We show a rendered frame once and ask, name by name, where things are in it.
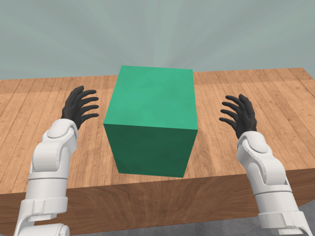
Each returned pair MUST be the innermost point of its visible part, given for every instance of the carton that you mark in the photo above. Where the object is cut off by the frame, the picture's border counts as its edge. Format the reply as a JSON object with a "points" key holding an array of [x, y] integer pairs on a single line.
{"points": [[151, 121]]}

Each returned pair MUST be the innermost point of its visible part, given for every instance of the right robot forearm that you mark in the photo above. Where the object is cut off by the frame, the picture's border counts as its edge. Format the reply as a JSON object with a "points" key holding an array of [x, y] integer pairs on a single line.
{"points": [[277, 207]]}

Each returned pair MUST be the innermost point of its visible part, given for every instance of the left robot hand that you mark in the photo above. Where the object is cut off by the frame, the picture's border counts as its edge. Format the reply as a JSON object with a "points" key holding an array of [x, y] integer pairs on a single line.
{"points": [[73, 109]]}

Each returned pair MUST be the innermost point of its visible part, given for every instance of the right robot hand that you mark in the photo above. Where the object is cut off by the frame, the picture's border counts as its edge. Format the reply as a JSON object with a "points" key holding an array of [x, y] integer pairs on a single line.
{"points": [[244, 116]]}

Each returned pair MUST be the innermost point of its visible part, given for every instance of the robot left upper arm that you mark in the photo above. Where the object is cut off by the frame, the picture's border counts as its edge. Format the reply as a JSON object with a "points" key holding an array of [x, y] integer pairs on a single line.
{"points": [[45, 230]]}

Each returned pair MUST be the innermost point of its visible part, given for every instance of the left robot forearm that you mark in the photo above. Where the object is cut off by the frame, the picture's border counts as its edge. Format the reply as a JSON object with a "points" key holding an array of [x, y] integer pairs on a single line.
{"points": [[46, 190]]}

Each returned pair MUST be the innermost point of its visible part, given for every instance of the pedestal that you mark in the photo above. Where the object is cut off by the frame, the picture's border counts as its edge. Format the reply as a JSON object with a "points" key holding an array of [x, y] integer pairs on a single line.
{"points": [[215, 185]]}

